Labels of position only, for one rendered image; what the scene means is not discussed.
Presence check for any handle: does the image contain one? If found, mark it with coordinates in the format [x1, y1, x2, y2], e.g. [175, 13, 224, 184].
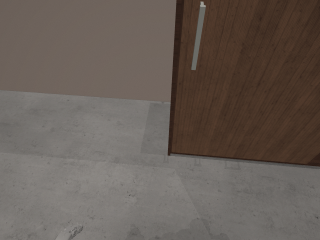
[191, 1, 206, 70]

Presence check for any left robot hand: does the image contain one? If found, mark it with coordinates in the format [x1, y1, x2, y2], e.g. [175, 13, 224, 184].
[54, 224, 84, 240]

